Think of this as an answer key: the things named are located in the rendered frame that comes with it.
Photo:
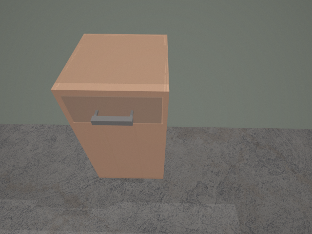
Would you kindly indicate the handle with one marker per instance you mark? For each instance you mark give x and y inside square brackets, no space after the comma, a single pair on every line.
[112,120]

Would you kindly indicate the drawer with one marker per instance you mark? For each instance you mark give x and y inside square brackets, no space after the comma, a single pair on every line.
[146,109]

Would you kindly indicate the cabinet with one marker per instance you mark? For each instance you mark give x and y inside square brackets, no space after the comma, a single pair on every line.
[129,65]

